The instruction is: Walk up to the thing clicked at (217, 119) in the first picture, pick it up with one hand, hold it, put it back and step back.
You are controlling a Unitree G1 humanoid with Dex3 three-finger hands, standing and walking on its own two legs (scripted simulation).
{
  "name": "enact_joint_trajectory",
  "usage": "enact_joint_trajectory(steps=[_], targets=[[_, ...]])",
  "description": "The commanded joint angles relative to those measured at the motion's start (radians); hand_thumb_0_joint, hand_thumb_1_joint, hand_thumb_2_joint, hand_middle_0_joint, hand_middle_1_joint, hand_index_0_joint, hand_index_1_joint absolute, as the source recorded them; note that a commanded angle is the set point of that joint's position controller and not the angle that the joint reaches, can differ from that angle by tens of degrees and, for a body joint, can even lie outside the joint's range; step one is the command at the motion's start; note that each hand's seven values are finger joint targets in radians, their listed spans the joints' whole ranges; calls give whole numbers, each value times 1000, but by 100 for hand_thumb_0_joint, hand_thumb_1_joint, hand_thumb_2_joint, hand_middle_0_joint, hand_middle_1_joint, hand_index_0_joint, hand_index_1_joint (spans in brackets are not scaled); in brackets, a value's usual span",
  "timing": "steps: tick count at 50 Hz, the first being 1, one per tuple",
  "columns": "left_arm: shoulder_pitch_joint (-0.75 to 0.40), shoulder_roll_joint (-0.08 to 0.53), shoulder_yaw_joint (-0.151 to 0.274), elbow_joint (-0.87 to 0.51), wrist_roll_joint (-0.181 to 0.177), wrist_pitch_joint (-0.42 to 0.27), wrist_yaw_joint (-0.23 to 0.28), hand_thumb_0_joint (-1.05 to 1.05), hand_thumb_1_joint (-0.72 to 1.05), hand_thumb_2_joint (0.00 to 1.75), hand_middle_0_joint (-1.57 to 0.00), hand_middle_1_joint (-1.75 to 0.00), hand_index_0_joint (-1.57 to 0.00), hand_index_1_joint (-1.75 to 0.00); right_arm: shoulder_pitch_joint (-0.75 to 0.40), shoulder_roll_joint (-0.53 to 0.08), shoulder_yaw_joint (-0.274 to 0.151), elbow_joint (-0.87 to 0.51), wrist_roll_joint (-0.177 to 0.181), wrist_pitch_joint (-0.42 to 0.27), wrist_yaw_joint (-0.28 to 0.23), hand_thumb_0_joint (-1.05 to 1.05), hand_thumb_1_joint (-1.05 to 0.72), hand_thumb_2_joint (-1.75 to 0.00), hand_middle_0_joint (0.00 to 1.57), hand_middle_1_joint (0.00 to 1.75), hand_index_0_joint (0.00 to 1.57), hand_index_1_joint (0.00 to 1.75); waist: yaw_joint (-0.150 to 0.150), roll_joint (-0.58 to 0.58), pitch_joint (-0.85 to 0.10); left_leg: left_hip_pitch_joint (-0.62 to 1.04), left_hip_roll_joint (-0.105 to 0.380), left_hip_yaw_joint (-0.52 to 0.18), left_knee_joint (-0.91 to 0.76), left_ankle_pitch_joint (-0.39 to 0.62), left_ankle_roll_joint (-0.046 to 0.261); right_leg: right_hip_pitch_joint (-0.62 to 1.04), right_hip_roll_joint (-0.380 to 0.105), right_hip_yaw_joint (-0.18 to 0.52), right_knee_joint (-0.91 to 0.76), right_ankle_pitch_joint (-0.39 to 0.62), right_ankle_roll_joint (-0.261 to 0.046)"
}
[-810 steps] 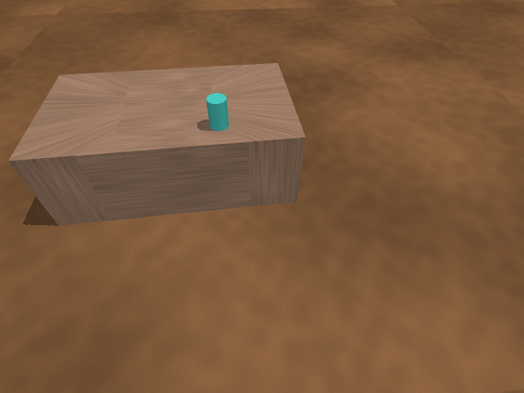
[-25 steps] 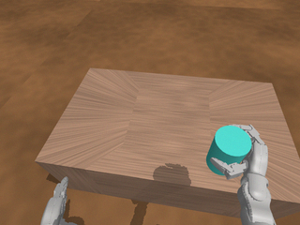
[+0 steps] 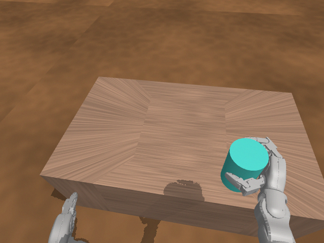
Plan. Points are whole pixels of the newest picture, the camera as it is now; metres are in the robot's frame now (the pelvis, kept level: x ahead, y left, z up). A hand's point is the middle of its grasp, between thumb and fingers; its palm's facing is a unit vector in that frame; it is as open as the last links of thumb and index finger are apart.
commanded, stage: hold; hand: right
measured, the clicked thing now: (241, 166) +0.33 -0.17 +0.01
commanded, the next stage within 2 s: crouch in 1.80 s
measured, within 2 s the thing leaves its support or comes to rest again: neither
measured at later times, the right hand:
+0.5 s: hand (246, 163) +0.32 -0.17 +0.03, palm faces +0.27 +0.96 -0.02, open 11.5 cm
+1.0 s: hand (245, 166) +0.32 -0.17 +0.03, palm faces +0.26 +0.96 -0.02, open 11.5 cm
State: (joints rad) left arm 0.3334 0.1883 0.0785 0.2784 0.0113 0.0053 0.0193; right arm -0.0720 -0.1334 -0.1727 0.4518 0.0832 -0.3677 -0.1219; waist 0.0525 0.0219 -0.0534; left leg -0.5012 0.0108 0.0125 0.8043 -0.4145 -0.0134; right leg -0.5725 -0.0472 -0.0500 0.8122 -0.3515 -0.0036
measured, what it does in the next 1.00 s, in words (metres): stands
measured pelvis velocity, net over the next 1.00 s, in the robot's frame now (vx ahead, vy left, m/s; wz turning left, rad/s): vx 0.00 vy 0.01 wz -0.01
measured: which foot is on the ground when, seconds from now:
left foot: down 0.00-1.00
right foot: down 0.00-1.00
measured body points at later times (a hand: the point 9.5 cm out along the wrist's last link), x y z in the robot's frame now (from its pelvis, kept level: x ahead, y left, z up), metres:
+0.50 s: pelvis +0.00 +0.00 +0.00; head +0.03 -0.01 +0.45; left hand +0.16 +0.26 -0.04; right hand +0.30 -0.22 +0.03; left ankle +0.00 +0.13 -0.70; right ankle +0.04 -0.12 -0.70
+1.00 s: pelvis +0.00 +0.01 +0.00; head +0.04 +0.00 +0.45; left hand +0.17 +0.26 -0.04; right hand +0.30 -0.22 +0.03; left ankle +0.00 +0.13 -0.70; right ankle +0.04 -0.12 -0.70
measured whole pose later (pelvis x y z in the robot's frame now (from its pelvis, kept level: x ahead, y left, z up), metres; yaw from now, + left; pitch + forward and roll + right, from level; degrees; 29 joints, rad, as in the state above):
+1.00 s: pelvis +0.00 +0.01 +0.00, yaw +0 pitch +6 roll +0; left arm 0.32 0.19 0.08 0.31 0.01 -0.01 0.03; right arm -0.04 -0.13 -0.17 0.44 0.09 -0.39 -0.11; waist 0.05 0.02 -0.05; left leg -0.49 0.01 0.02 0.80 -0.42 0.00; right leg -0.56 -0.05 -0.04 0.80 -0.35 0.01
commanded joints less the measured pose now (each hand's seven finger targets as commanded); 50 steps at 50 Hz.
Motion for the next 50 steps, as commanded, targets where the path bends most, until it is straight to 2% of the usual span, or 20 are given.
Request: enact_joint_trajectory(steps=[1,3,5,8,9,11,13,17,23,24,31,33,34,36,38,39,42,44,45,50], targets=[[-72,169,104,-187,3,-58,17,0,-53,5,-5,-6,-6,-6,-410,-162,-57,-388,22,-136,-11,0,4,-131,117,141,124,141,4,-71,-321,16,-28,3,-119,238,11,275,28,32,-113,169,-6],[-44,170,105,-151,7,-59,15,0,-54,5,-5,-7,-5,-6,-367,-95,-5,-342,23,-130,-10,0,2,-131,116,141,123,141,15,-70,-271,-14,-32,11,-113,223,12,258,22,39,-122,156,-2],[-38,130,68,-166,1,-63,12,0,-54,5,-5,-6,-5,-6,-388,-116,-22,-359,23,-138,-11,0,5,-130,116,140,123,140,3,-65,-277,-16,-33,16,-114,195,12,259,15,53,-130,131,3],[-42,143,83,-139,8,-63,15,0,-53,5,-5,-6,-5,-6,-350,-101,-23,-303,24,-135,-11,0,4,-131,117,141,124,141,6,-49,-271,-13,-32,16,-114,216,10,237,22,44,-117,148,-4],[-37,112,48,-142,8,-64,8,0,-54,5,-5,-6,-5,-6,-340,-99,-13,-332,23,-139,-6,0,3,-131,117,141,124,141,-6,-81,-287,4,-27,11,-109,234,11,249,27,37,-111,171,-2],[-75,142,74,-162,5,-65,15,0,-54,5,-5,-6,-5,-6,-366,-145,-47,-324,21,-138,-6,0,3,-131,117,142,124,142,-8,-66,-320,18,-27,6,-109,262,10,264,27,36,-104,202,-5],[-70,143,77,-172,6,-63,13,0,-54,5,-5,-7,-6,-6,-360,-108,-16,-332,25,-137,-4,0,1,-132,118,142,125,142,3,-55,-320,25,-28,9,-107,271,9,265,28,36,-103,208,-5],[-72,173,106,-175,3,-60,18,0,-54,5,-5,-6,-6,-6,-375,-135,-38,-351,27,-132,-9,0,-2,-133,119,143,126,143,6,-48,-318,24,-28,8,-115,269,8,273,29,35,-111,201,-7],[-55,141,78,-141,0,-60,18,0,-54,5,-5,-6,-5,-6,-349,-125,-32,-297,24,-126,-4,0,0,-131,118,141,124,141,5,-48,-262,9,-27,6,-125,252,10,251,27,31,-120,181,-8],[-62,131,67,-150,2,-62,16,0,-54,5,-5,-6,-5,-6,-342,-92,-5,-293,27,-130,2,0,-1,-131,118,141,125,141,11,-32,-260,12,-29,9,-128,246,8,249,28,32,-121,173,-9],[-53,173,110,-148,3,-64,19,0,-54,5,-5,-6,-5,-6,-336,-132,-45,-323,33,-138,2,0,-5,-132,120,142,126,142,3,-44,-303,27,-28,5,-124,274,8,281,29,30,-115,204,-9],[-46,134,74,-135,3,-66,13,0,-54,5,-5,-6,-5,-6,-314,-105,-24,-318,38,-139,7,0,-4,-132,120,142,126,142,-6,-47,-282,31,-26,4,-124,277,8,258,33,28,-114,209,-10],[-50,123,70,-120,0,-64,12,0,-54,5,-5,-6,-5,-6,-308,-141,-59,-335,35,-141,4,0,-4,-132,119,142,126,142,-22,-70,-301,36,-24,0,-120,300,9,268,34,25,-109,235,-9],[-79,131,69,-145,2,-68,14,0,-54,5,-5,-6,-5,-6,-324,-107,-21,-320,34,-146,7,0,-1,-132,119,142,125,142,3,-55,-288,18,-26,2,-115,291,9,260,30,28,-106,222,-9],[-81,172,102,-161,4,-68,19,0,-55,5,-5,-6,-5,-6,-329,-137,-44,-345,36,-153,6,0,-2,-131,117,140,124,140,-2,-33,-320,36,-27,2,-115,297,7,271,29,30,-102,228,-10],[-82,136,64,-168,4,-67,17,0,-55,5,-5,-6,-6,-6,-315,-127,-31,-357,33,-153,7,0,-3,-132,119,142,125,142,-15,-49,-336,54,-25,-1,-111,321,8,278,32,28,-99,254,-10],[-53,127,64,-137,3,-62,16,0,-55,5,-5,-6,-6,-6,-292,-93,-6,-316,35,-145,11,0,-7,-133,121,143,127,143,3,-45,-286,17,-30,6,-113,294,8,265,28,31,-107,232,-8],[-66,172,101,-161,3,-63,25,0,-55,5,-5,-6,-6,-6,-351,-148,-42,-392,37,-151,2,0,-5,-134,120,143,127,143,6,-51,-320,36,-26,1,-121,290,9,283,31,29,-111,220,-9],[-65,127,58,-146,5,-62,19,0,-55,6,-5,-6,-5,-6,-289,-120,-29,-332,32,-145,3,0,-5,-134,120,144,127,144,-10,-48,-291,33,-26,5,-116,295,8,261,32,30,-107,228,-10],[-48,179,112,-134,3,-61,28,0,-55,5,-5,-6,-6,-6,-351,-146,-45,-344,39,-144,6,0,-5,-131,118,140,125,140,19,-29,-264,20,-20,-5,-133,263,4,246,35,25,-111,172,-16]])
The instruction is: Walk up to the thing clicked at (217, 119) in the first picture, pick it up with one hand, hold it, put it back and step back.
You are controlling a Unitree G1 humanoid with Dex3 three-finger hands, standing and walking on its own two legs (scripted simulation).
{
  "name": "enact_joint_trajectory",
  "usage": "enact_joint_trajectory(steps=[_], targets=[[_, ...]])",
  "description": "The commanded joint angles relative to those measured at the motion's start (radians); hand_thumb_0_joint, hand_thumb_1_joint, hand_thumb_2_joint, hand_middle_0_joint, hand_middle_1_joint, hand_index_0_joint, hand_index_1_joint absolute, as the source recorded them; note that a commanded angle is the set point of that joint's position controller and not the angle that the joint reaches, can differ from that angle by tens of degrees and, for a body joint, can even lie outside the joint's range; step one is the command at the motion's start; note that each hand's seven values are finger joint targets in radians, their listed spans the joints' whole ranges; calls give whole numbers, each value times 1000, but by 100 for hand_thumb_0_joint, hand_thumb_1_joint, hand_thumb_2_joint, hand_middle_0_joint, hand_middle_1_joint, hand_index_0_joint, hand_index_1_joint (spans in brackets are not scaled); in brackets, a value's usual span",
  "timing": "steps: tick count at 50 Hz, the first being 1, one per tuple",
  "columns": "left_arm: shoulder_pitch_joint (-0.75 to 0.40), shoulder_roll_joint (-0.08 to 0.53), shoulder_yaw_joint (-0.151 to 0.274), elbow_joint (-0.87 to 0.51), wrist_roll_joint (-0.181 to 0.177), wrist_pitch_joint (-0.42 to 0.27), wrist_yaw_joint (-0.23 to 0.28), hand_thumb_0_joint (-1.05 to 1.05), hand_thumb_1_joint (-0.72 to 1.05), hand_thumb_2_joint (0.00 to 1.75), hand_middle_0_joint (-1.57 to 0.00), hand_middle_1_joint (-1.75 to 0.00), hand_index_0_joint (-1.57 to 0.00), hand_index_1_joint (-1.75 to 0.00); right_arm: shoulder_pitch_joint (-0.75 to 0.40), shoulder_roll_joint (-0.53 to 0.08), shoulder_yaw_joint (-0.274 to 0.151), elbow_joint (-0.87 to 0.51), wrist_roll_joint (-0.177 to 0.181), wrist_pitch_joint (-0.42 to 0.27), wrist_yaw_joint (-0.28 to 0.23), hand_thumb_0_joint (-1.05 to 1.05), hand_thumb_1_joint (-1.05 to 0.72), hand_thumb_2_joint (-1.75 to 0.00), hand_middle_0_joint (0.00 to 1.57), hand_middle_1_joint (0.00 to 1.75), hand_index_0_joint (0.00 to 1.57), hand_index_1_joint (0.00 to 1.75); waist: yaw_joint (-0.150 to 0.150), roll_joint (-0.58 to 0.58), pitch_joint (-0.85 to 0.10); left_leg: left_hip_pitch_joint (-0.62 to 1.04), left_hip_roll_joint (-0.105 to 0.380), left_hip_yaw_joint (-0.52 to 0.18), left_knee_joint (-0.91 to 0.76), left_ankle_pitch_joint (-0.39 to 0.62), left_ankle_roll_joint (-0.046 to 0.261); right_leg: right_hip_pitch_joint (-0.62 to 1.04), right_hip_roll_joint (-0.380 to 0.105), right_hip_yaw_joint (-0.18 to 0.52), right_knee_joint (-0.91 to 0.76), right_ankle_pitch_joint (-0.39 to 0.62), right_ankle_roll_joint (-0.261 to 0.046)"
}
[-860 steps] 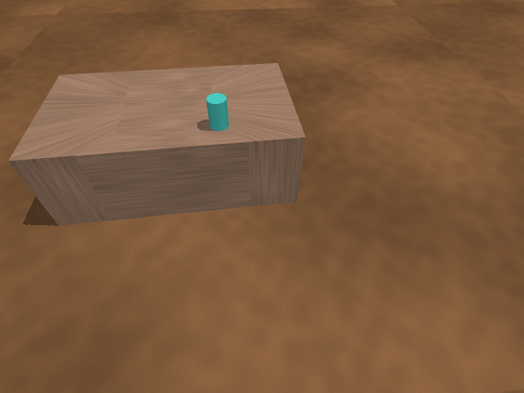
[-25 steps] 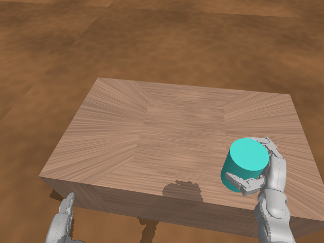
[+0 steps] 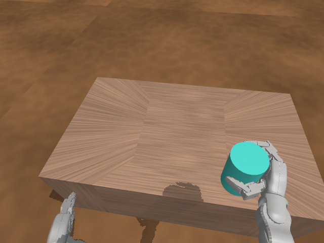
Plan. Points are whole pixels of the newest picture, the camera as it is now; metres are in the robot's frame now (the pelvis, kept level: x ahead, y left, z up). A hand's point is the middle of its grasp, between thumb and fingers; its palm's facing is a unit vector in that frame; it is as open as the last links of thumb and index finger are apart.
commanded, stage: hold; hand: right
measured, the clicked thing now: (242, 170) +0.32 -0.17 +0.01
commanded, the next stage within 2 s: crouch in 0.80 s
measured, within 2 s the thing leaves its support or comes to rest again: neither
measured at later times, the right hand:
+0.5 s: hand (248, 167) +0.32 -0.18 +0.02, palm faces +0.26 +0.96 -0.02, open 11.5 cm
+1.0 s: hand (246, 167) +0.32 -0.18 +0.02, palm faces +0.26 +0.96 -0.02, open 11.5 cm
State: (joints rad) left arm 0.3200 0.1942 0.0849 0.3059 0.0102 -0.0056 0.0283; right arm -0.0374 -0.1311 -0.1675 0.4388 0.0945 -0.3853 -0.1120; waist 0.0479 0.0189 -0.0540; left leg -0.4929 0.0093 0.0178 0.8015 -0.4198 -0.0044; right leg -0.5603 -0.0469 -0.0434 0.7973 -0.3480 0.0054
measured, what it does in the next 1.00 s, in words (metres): stands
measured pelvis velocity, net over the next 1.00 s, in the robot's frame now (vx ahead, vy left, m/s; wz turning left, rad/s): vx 0.00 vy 0.00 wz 0.00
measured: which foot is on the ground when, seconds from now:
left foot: down 0.00-1.00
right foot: down 0.00-1.00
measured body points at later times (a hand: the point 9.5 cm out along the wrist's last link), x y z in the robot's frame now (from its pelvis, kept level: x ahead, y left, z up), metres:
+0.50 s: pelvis +0.00 +0.00 +0.00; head +0.03 -0.02 +0.45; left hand +0.16 +0.26 -0.04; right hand +0.30 -0.23 +0.03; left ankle -0.01 +0.12 -0.71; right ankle +0.03 -0.12 -0.71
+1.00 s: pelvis +0.00 +0.00 +0.00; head +0.04 -0.02 +0.45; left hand +0.16 +0.25 -0.04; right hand +0.30 -0.23 +0.02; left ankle -0.01 +0.12 -0.71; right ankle +0.03 -0.12 -0.71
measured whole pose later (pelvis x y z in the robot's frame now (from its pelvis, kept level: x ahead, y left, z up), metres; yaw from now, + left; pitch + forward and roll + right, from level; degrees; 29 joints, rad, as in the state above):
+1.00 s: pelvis +0.00 +0.00 +0.00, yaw +0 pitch +7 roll +0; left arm 0.33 0.19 0.08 0.28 0.01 -0.01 0.03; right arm -0.07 -0.13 -0.18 0.48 0.09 -0.40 -0.12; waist 0.05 0.03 -0.06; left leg -0.52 0.01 0.01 0.81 -0.42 -0.01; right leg -0.59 -0.05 -0.05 0.81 -0.35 0.00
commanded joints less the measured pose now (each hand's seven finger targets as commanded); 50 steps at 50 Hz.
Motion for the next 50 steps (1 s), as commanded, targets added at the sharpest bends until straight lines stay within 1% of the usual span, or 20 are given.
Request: enact_joint_trajectory(steps=[1,4,9,11,15,17,19,21,23,25,26,29,33,35,36,39,40,43,45,50], targets=[[-40,157,92,-172,4,-52,16,0,-55,5,-5,-6,-5,-6,-345,-132,-43,-340,26,-126,-4,0,-5,-131,119,141,125,141,4,-45,-277,10,-20,-8,-122,269,0,243,34,21,-98,177,-21],[-54,112,48,-192,1,-60,14,0,-55,5,-5,-6,-5,-6,-373,-101,-11,-335,27,-126,0,0,-4,-132,119,141,125,141,10,-30,-284,14,-22,-3,-120,280,-1,247,33,22,-93,192,-20],[-54,137,71,-187,7,-56,14,0,-55,5,-5,-6,-5,-6,-334,-132,-45,-317,19,-126,-1,0,-4,-133,120,143,127,143,0,-63,-321,16,-22,-2,-110,293,0,260,30,23,-89,215,-17],[-54,144,77,-174,6,-53,13,0,-54,5,-5,-6,-5,-6,-323,-119,-30,-341,24,-126,-1,0,-5,-133,121,143,127,143,-12,-65,-317,23,-22,-1,-105,308,1,257,32,21,-91,233,-17],[-69,168,100,-181,3,-52,16,0,-54,5,-5,-6,-6,-6,-347,-141,-57,-339,27,-124,-14,0,-4,-133,120,143,127,143,-4,-40,-287,29,-21,-4,-122,275,1,230,35,18,-96,187,-19],[-65,154,93,-207,2,-53,16,0,-55,5,-5,-6,-5,-6,-346,-109,-29,-323,23,-124,-15,0,-3,-133,120,144,127,144,11,-14,-296,22,-25,-2,-120,276,-2,240,31,21,-95,187,-22],[-35,130,75,-151,1,-49,16,0,-54,5,-5,-6,-6,-6,-363,-130,-48,-295,20,-127,-15,0,-3,-132,119,142,126,142,9,-20,-256,-1,-21,-6,-122,256,-3,226,32,18,-91,166,-22],[-65,171,105,-213,5,-56,17,0,-54,5,-5,-6,-5,-6,-399,-133,-38,-344,18,-135,-15,0,-2,-131,118,141,125,141,16,-44,-326,8,-27,0,-110,280,0,272,25,28,-94,201,-17],[-18,119,60,-172,6,-49,12,0,-54,5,-5,-6,-6,-6,-346,-111,-17,-325,12,-130,-11,0,-1,-131,118,141,125,141,-4,-68,-296,5,-25,1,-105,289,4,264,28,26,-95,222,-13],[-38,81,26,-168,2,-51,6,0,-55,5,-5,-6,-5,-6,-335,-82,-7,-268,16,-123,-6,0,-2,-132,119,142,125,142,4,-51,-262,-13,-25,0,-107,271,2,225,29,22,-93,195,-17],[-62,135,76,-177,3,-54,12,0,-54,5,-5,-6,-6,-6,-381,-114,-28,-306,22,-131,-9,0,-1,-132,118,142,125,142,11,-62,-284,-9,-25,-1,-107,264,3,225,29,23,-93,183,-16],[-22,152,86,-178,8,-51,12,0,-55,5,-5,-6,-6,-6,-344,-115,-17,-333,14,-125,-10,0,-7,-135,122,145,128,145,6,-70,-294,-1,-26,3,-110,264,5,257,28,23,-98,187,-12],[-39,170,108,-181,6,-53,14,0,-55,5,-5,-6,-6,-6,-355,-132,-49,-309,20,-126,-19,0,-5,-133,120,143,127,143,9,-39,-310,8,-29,5,-106,296,0,263,26,28,-88,230,-16],[-44,141,80,-202,5,-53,8,0,-55,6,-5,-6,-5,-6,-358,-101,-17,-339,22,-126,-18,0,-7,-134,122,144,128,144,8,-59,-306,12,-28,5,-103,295,3,255,26,28,-92,228,-14],[-52,124,66,-202,4,-53,8,0,-54,5,-5,-6,-5,-6,-370,-108,-29,-351,22,-126,-22,0,-4,-134,121,144,128,144,-5,-69,-314,15,-26,4,-104,294,4,254,28,26,-91,227,-15],[-65,153,82,-210,3,-54,14,0,-54,5,-5,-6,-6,-6,-399,-111,-20,-323,17,-125,-20,0,-3,-131,119,142,126,142,20,-28,-275,-12,-28,1,-118,229,2,232,25,25,-101,143,-18],[-44,153,88,-195,4,-52,16,0,-54,5,-5,-6,-5,-6,-388,-135,-39,-331,13,-127,-20,0,-4,-132,120,142,126,142,10,-45,-293,-9,-28,3,-111,244,3,249,23,29,-99,163,-16],[-38,116,52,-193,4,-53,7,0,-54,5,-5,-6,-6,-6,-340,-92,-15,-303,16,-123,-17,0,-3,-133,120,143,126,143,-1,-62,-264,-14,-27,5,-109,235,6,228,26,26,-105,159,-13],[-35,141,76,-188,5,-52,11,0,-53,6,-5,-7,-6,-6,-394,-120,-31,-324,18,-130,-20,0,5,-134,114,143,122,143,7,-60,-279,-9,-26,2,-110,236,5,230,26,24,-101,156,-13],[-29,77,16,-190,10,-46,2,0,-53,5,-4,-5,-4,-5,-394,-122,-64,-212,14,-145,-18,0,0,-134,125,147,132,147,8,-41,-260,-28,-22,-4,-84,269,0,179,30,24,-65,186,-19]])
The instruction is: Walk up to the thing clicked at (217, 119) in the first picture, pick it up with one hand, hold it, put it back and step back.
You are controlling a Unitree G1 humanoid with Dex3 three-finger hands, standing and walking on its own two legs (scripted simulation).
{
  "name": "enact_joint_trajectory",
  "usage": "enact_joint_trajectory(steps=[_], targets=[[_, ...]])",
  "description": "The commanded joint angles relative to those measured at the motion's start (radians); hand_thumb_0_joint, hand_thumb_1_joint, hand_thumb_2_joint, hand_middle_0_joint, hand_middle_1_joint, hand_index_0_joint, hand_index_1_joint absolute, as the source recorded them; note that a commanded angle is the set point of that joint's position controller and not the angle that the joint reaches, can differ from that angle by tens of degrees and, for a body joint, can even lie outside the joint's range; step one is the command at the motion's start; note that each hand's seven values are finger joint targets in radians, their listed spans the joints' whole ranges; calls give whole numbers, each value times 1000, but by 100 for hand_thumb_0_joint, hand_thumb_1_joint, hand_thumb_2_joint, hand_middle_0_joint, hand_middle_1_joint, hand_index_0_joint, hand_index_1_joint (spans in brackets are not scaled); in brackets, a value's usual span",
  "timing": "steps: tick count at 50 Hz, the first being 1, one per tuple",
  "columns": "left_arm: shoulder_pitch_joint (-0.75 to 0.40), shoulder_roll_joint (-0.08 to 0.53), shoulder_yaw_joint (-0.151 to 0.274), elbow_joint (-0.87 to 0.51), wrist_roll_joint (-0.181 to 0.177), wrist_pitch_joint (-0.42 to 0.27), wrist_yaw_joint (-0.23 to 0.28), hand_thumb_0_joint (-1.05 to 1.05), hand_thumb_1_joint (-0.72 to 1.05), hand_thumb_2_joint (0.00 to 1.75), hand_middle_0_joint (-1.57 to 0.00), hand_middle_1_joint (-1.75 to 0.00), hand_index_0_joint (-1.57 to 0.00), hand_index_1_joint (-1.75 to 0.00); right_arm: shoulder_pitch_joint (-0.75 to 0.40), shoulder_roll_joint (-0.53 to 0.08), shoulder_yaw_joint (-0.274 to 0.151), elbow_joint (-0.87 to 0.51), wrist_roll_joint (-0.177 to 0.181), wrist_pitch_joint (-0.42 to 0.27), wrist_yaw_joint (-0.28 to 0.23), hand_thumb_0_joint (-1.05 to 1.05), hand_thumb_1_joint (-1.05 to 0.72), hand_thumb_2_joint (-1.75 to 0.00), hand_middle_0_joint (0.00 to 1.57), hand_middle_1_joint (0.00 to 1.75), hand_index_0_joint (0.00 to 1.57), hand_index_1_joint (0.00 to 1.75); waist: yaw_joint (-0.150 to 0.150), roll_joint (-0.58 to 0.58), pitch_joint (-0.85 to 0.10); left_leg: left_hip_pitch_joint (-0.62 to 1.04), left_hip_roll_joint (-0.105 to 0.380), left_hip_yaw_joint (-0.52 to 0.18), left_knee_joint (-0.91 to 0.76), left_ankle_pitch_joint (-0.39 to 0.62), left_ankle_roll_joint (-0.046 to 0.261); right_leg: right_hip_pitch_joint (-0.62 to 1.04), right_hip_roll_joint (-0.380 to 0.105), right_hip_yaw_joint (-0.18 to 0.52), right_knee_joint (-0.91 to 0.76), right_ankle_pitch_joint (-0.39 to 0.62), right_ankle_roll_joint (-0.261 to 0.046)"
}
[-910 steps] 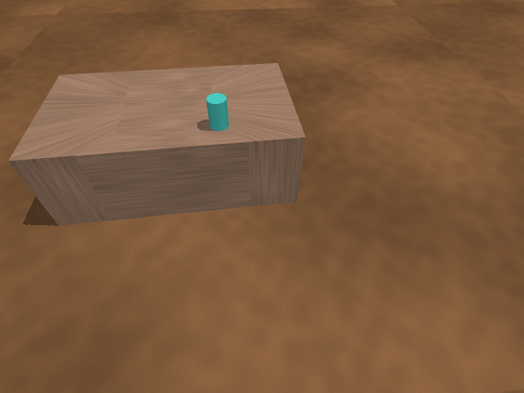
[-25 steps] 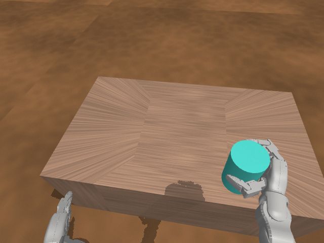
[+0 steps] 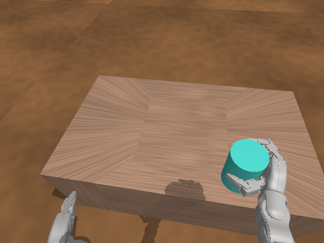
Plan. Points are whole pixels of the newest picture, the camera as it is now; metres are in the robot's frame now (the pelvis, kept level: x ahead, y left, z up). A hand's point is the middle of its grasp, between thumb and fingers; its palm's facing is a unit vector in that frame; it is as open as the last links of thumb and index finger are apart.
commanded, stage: crouch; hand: right
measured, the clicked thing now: (242, 167) +0.33 -0.17 +0.01
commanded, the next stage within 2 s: lower in 1.16 s
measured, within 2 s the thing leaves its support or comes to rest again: neither
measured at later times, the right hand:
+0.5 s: hand (245, 163) +0.39 -0.22 -0.08, palm faces +0.31 +0.95 -0.02, open 11.5 cm
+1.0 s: hand (245, 159) +0.43 -0.24 -0.14, palm faces +0.34 +0.94 -0.02, open 11.5 cm
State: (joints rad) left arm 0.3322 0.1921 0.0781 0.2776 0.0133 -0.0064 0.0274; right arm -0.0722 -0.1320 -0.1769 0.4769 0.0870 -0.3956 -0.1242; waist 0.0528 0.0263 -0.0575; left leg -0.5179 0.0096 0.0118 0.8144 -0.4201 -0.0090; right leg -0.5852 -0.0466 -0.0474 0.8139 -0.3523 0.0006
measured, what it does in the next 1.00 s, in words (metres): lowers itself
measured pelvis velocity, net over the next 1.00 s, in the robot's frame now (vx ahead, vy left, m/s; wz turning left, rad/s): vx -0.02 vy -0.01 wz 0.04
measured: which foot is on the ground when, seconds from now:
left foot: down 0.00-1.00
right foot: down 0.00-1.00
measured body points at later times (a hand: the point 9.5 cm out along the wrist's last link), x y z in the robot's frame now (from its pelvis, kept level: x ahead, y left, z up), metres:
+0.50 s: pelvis -0.01 +0.00 -0.05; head +0.10 -0.05 +0.38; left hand +0.15 +0.26 -0.04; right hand +0.36 -0.27 -0.08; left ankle -0.01 +0.12 -0.70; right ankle +0.03 -0.12 -0.70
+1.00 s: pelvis -0.02 -0.01 -0.09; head +0.13 -0.08 +0.33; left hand +0.14 +0.26 -0.05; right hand +0.41 -0.29 -0.14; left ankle -0.01 +0.12 -0.70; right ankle +0.03 -0.12 -0.70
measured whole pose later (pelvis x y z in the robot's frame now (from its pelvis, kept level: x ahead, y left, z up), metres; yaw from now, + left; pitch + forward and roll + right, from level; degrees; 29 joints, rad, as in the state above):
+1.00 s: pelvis -0.02 -0.01 -0.09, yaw +2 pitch +25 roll +5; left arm 0.39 0.26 0.06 -0.10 0.11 0.00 -0.06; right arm -0.54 -0.46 -0.56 1.10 0.01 -0.64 -0.05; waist 0.26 0.05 -0.15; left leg -1.15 -0.04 0.06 1.28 -0.57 -0.01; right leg -1.27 -0.10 0.03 1.34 -0.52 0.00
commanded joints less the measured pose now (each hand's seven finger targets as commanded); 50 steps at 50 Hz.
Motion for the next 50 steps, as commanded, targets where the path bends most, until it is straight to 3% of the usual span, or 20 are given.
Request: enact_joint_trajectory(steps=[1,6,7,10,13,19,22,24,26,27,29,31,34,36,38,39,42,44,46,50], targets=[[-46,118,58,-163,9,-45,6,0,-53,5,-4,-5,-4,-5,-389,-151,-80,-226,20,-140,-8,0,-1,-133,125,146,131,146,17,-33,-256,-20,-22,-2,-96,244,3,183,29,29,-76,157,-16],[-38,163,101,-218,16,-47,2,0,-53,5,-4,-5,-5,-5,-455,-170,-116,-95,19,-181,7,0,1,-132,123,145,130,145,52,7,-272,-91,-23,-14,-54,206,0,133,25,38,-24,112,-22],[-20,177,122,-205,21,-45,2,0,-52,4,-4,-6,-5,-5,-497,-214,-149,-95,17,-200,6,0,3,-132,122,145,129,145,50,-13,-272,-114,-21,-20,-42,194,1,109,25,39,-6,100,-22],[-23,170,111,-276,30,-50,-6,0,-52,4,-4,-5,-5,-4,-562,-235,-166,-44,11,-237,13,0,9,-128,119,141,126,141,63,-2,-349,-116,-17,-36,-7,222,-3,82,27,42,57,124,-23],[-9,95,24,-322,40,-57,-27,0,-53,5,-4,-5,-5,-5,-590,-228,-156,39,-3,-269,31,0,10,-123,115,136,122,136,60,-84,-408,-191,-26,-29,62,231,5,76,26,47,99,163,-15],[24,196,97,-427,60,-54,-36,0,-53,5,-4,-6,-5,-5,-708,-392,-264,102,-10,-321,49,0,4,-124,117,137,123,137,80,-165,-532,-275,-42,-9,149,238,12,66,20,62,175,221,-8],[76,206,103,-450,67,-50,-43,0,-53,6,-4,-6,-5,-5,-723,-352,-246,162,-6,-332,57,0,-2,-129,122,141,128,141,119,-169,-510,-330,-51,4,166,204,15,47,14,71,200,201,-7],[81,211,107,-446,66,-50,-43,0,-54,6,-4,-5,-5,-5,-768,-415,-280,154,-8,-341,57,0,-1,-129,123,142,129,142,120,-184,-530,-341,-51,1,177,193,17,10,12,71,221,177,-9],[47,192,77,-494,68,-52,-50,0,-53,6,-4,-5,-5,-5,-749,-413,-284,222,-20,-342,61,0,-1,-129,122,142,129,142,113,-185,-529,-362,-55,4,197,176,19,-23,11,76,233,158,-10],[62,221,111,-494,71,-50,-47,0,-53,6,-4,-5,-5,-5,-778,-429,-296,213,-19,-348,61,0,0,-129,122,142,129,142,131,-189,-548,-378,-58,12,208,168,22,-23,8,82,240,157,-7],[76,222,102,-503,74,-48,-49,0,-53,5,-4,-5,-5,-5,-792,-441,-299,214,-22,-355,62,0,-1,-129,123,142,129,142,131,-210,-572,-393,-61,15,223,179,23,-7,3,85,260,184,-6],[98,257,137,-483,81,-42,-49,0,-53,6,-5,-5,-5,-5,-802,-463,-314,253,-27,-356,61,0,-5,-129,123,142,129,142,138,-237,-572,-432,-66,28,251,181,28,-5,-2,95,273,230,1],[101,219,93,-498,88,-36,-61,0,-53,6,-4,-5,-5,-5,-824,-461,-321,289,-37,-362,61,0,-2,-129,123,142,129,142,134,-262,-572,-489,-73,40,279,149,34,-21,-11,112,285,248,12],[83,253,127,-535,90,-36,-59,0,-53,5,-4,-5,-5,-5,-826,-473,-335,296,-40,-366,60,0,-2,-129,122,142,128,142,153,-251,-603,-498,-76,45,290,151,35,-19,-14,120,298,242,9],[78,229,95,-537,93,-36,-65,0,-53,6,-4,-5,-5,-5,-816,-479,-335,326,-47,-368,69,0,-1,-126,120,139,126,139,149,-276,-586,-510,-75,45,302,150,37,-51,-12,117,311,239,9],[85,269,136,-552,93,-35,-61,0,-53,5,-4,-5,-5,-5,-851,-523,-355,284,-50,-374,66,0,-1,-128,121,140,127,140,152,-279,-629,-514,-78,46,309,154,38,-27,-16,124,322,257,8],[114,279,146,-543,96,-35,-62,0,-53,6,-4,-5,-5,-5,-861,-536,-361,303,-48,-372,73,0,-1,-130,123,143,129,143,172,-320,-644,-537,-81,50,319,176,37,0,-20,127,348,323,9],[119,211,88,-502,95,-37,-68,0,-53,6,-4,-5,-4,-5,-843,-502,-355,370,-46,-369,81,0,0,-129,122,142,128,142,174,-309,-587,-570,-80,52,329,168,37,-72,-18,126,364,295,4],[75,245,113,-546,95,-40,-66,0,-53,5,-5,-5,-5,-5,-924,-612,-406,300,-52,-382,74,0,-2,-132,125,145,131,145,169,-338,-662,-555,-81,47,337,167,39,-62,-14,124,375,258,4],[95,255,123,-571,93,-39,-64,0,-53,6,-5,-5,-5,-5,-905,-590,-386,379,-59,-365,87,0,-3,-133,124,145,131,145,208,-310,-634,-540,-83,45,326,168,34,-109,-11,120,393,196,-7]])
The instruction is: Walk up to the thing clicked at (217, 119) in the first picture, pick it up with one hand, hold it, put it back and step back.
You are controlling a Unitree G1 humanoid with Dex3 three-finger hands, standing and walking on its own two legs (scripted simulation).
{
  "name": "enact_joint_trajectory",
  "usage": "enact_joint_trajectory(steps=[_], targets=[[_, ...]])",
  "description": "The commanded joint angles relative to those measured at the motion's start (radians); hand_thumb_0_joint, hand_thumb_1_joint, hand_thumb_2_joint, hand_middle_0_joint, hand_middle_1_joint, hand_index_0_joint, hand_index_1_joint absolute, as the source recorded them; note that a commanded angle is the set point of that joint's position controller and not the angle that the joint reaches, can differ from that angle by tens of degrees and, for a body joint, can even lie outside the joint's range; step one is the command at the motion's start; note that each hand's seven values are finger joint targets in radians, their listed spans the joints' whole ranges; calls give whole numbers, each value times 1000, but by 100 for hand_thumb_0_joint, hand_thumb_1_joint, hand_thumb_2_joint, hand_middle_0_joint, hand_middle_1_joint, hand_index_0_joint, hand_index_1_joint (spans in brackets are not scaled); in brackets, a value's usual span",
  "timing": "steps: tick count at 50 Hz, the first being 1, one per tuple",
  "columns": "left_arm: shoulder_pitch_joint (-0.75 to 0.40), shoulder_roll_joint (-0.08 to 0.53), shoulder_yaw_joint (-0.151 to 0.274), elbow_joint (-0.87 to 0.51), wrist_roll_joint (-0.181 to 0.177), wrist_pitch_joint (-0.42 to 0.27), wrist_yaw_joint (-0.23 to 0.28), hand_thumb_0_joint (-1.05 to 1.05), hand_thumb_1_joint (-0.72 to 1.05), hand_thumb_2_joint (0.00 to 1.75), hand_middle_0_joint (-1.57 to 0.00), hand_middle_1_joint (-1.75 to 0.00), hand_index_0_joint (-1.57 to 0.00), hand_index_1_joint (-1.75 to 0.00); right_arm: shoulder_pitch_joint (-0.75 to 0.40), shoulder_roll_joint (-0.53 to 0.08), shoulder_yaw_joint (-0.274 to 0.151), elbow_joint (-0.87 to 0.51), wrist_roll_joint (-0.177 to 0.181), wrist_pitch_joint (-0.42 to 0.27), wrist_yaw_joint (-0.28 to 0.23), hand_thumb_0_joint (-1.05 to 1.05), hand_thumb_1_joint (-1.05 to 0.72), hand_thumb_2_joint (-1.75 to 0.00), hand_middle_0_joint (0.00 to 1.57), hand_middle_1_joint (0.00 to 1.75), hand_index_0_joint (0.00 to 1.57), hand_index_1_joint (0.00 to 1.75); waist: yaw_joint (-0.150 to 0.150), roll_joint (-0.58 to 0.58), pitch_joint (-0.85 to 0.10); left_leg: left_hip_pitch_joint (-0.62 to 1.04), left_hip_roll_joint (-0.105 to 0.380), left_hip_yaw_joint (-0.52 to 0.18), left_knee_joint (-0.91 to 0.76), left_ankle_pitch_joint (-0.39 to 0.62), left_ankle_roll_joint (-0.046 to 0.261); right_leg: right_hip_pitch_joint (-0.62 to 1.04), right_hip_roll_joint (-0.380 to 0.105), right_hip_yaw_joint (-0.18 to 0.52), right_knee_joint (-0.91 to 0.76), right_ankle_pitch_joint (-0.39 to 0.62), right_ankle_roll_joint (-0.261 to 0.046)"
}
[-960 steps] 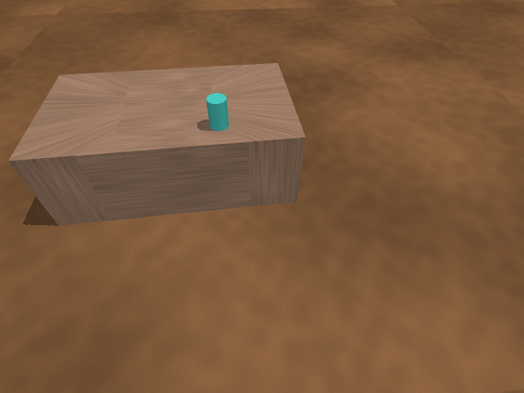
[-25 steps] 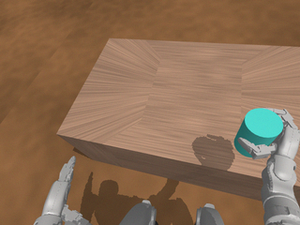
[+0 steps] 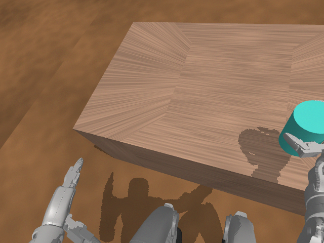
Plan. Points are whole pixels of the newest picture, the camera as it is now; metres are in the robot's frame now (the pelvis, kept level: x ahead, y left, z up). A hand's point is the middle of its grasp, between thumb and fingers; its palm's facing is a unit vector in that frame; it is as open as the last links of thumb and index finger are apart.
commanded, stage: crouch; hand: right
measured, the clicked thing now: (304, 130) +0.44 -0.25 -0.06
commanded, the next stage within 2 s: lower in 0.16 s
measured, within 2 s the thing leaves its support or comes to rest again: rests again in 1.08 s
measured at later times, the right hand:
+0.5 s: hand (307, 127) +0.46 -0.26 -0.08, palm faces +0.37 +0.93 +0.00, open 11.5 cm
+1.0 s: hand (301, 134) +0.46 -0.26 -0.13, palm faces +0.37 +0.93 -0.01, open 11.5 cm
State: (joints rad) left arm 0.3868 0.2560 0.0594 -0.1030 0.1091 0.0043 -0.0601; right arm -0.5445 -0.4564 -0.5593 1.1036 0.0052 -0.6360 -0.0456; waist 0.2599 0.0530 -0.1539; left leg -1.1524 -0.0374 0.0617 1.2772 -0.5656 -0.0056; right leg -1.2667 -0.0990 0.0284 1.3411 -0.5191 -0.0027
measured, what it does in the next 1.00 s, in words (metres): lowers itself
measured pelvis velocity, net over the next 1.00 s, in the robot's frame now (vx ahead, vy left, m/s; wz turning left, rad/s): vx -0.02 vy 0.00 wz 0.04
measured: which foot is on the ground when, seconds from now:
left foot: down 0.00-1.00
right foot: down 0.00-1.00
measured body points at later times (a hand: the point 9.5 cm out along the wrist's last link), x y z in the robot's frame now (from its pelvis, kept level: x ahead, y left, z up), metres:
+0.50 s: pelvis -0.01 +0.00 -0.02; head +0.16 -0.08 +0.39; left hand +0.17 +0.25 +0.04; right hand +0.44 -0.31 -0.08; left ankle +0.02 +0.13 -0.61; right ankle +0.05 -0.12 -0.61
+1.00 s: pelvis -0.02 +0.00 -0.05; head +0.16 -0.10 +0.34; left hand +0.15 +0.25 +0.05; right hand +0.44 -0.31 -0.13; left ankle +0.02 +0.13 -0.61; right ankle +0.05 -0.12 -0.61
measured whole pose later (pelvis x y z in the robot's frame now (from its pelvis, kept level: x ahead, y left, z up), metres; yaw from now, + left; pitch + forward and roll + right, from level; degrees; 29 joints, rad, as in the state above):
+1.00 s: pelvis -0.02 +0.00 -0.05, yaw +3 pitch +30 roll +8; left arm 0.43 0.31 0.08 -0.33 0.12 -0.06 -0.09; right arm -0.64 -0.64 -0.68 1.20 -0.04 -0.65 -0.01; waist 0.37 0.07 -0.15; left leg -1.40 -0.06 0.10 1.48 -0.60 0.00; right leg -1.54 -0.12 0.08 1.57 -0.56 0.00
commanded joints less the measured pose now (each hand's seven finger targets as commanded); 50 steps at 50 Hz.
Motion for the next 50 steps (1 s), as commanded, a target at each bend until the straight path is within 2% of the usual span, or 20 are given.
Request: enact_joint_trajectory(steps=[1,3,5,8,10,11,14,15,18,21,26,31,33,36,40,41,43,47,48,50], targets=[[59,187,135,-157,-1,-48,24,0,-53,6,-5,-5,-5,-5,-451,-296,-28,-258,23,-125,8,0,-2,-132,124,145,130,145,-8,-355,-520,81,-35,-7,-131,310,30,552,42,43,-134,356,-3],[19,208,149,-202,-4,-54,26,0,-53,5,-5,-5,-5,-5,-466,-329,-41,-257,20,-125,11,0,-2,-134,125,146,131,147,-4,-364,-545,67,-37,-6,-128,277,34,568,40,47,-134,325,0],[34,174,113,-206,0,-57,23,0,-53,5,-5,-5,-5,-5,-501,-286,-15,-269,22,-125,22,0,-4,-135,126,147,132,147,11,-373,-556,61,-40,-2,-120,294,34,563,38,51,-123,343,0],[40,190,122,-217,-2,-59,25,0,-53,5,-5,-5,-5,-5,-496,-356,-50,-253,12,-122,25,0,-3,-135,126,148,133,148,-1,-381,-547,55,-40,-9,-124,275,32,547,37,51,-118,312,-5],[40,178,109,-198,1,-60,24,0,-54,6,-5,-5,-5,-5,-477,-337,-51,-192,15,-114,35,0,-2,-135,126,148,132,148,11,-366,-504,53,-40,-9,-121,273,31,500,38,51,-111,293,-6],[38,177,109,-222,0,-63,24,0,-54,6,-5,-5,-5,-5,-511,-358,-61,-250,18,-116,38,0,-3,-134,126,147,132,147,5,-372,-543,67,-38,-19,-121,289,29,500,38,53,-98,300,-10],[34,211,142,-241,-3,-68,28,0,-55,6,-5,-5,-4,-5,-493,-368,-69,-203,17,-106,42,0,-5,-136,125,147,132,147,22,-366,-536,65,-39,-16,-120,263,31,487,37,56,-103,269,-6],[33,203,130,-251,-2,-69,26,0,-55,7,-5,-4,-4,-5,-480,-379,-81,-192,15,-103,40,0,-3,-135,125,147,131,147,9,-356,-533,61,-41,-14,-115,268,29,477,37,58,-97,274,-10],[44,154,82,-267,-1,-76,18,0,-56,7,-5,-4,-4,-5,-460,-330,-69,-133,16,-109,48,0,-2,-135,125,147,131,147,21,-336,-490,44,-43,-11,-92,274,32,404,37,61,-75,269,-9],[58,186,109,-301,7,-79,19,0,-56,7,-5,-5,-4,-6,-479,-402,-103,-144,1,-125,45,0,-5,-136,126,148,132,148,28,-358,-544,42,-44,-16,-66,307,30,419,36,61,-40,312,-11],[73,231,164,-297,9,-86,16,0,-56,8,-5,-5,-4,-6,-492,-420,-120,-182,3,-136,44,0,-4,-137,127,149,134,150,44,-416,-572,-42,-51,3,-23,288,34,458,28,73,-18,345,-5],[80,203,138,-319,10,-93,7,0,-57,8,-5,-5,-4,-6,-521,-418,-107,-236,-8,-148,46,0,-1,-136,124,148,131,148,48,-479,-609,-77,-53,10,11,300,37,493,24,78,10,386,4],[69,232,165,-344,9,-93,9,0,-57,8,-5,-5,-4,-6,-505,-465,-123,-246,-18,-145,39,0,-1,-137,126,149,133,149,40,-513,-639,-90,-55,15,27,293,40,526,21,82,10,412,9],[78,245,187,-313,9,-89,10,0,-57,8,-5,-5,-4,-6,-499,-425,-101,-228,-18,-137,40,0,0,-139,126,151,133,151,58,-522,-560,-142,-55,26,27,228,44,508,14,87,-9,341,18],[80,234,173,-353,9,-98,5,0,-57,8,-5,-4,-3,-6,-483,-423,-105,-213,-17,-134,37,0,2,-141,128,154,136,154,54,-508,-567,-159,-58,30,43,236,42,502,8,95,12,374,15],[92,241,183,-352,7,-98,5,0,-56,7,-5,-5,-4,-6,-473,-418,-105,-186,-15,-133,39,0,-1,-141,128,153,136,153,73,-490,-551,-159,-58,32,41,235,42,487,8,95,18,365,17],[99,230,169,-345,8,-100,3,0,-57,8,-5,-4,-3,-6,-485,-453,-120,-197,-18,-137,36,0,-1,-141,129,154,137,154,54,-503,-548,-149,-57,25,48,248,43,450,15,89,28,358,10],[67,272,209,-401,6,-108,7,0,-56,7,-5,-4,-4,-6,-500,-462,-127,-187,-19,-142,37,0,-4,-142,130,155,138,155,84,-474,-555,-155,-56,28,57,212,43,429,13,92,33,292,11],[72,264,201,-403,5,-109,5,0,-57,8,-5,-4,-4,-6,-485,-473,-133,-163,-22,-139,37,0,-5,-142,131,155,138,155,70,-466,-547,-159,-57,24,55,211,41,413,15,89,39,284,6],[85,269,211,-417,1,-114,6,0,-57,8,-5,-4,-3,-6,-494,-478,-138,-170,-18,-139,41,0,-3,-141,129,153,137,153,84,-462,-551,-153,-57,21,55,213,40,401,16,88,49,276,5]])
